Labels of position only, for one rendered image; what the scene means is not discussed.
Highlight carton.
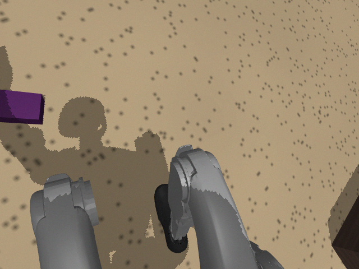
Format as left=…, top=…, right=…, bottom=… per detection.
left=0, top=90, right=45, bottom=124

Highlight right robot foot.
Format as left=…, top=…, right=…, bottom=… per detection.
left=154, top=184, right=188, bottom=253

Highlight right robot hand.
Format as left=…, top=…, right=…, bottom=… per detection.
left=249, top=240, right=284, bottom=269

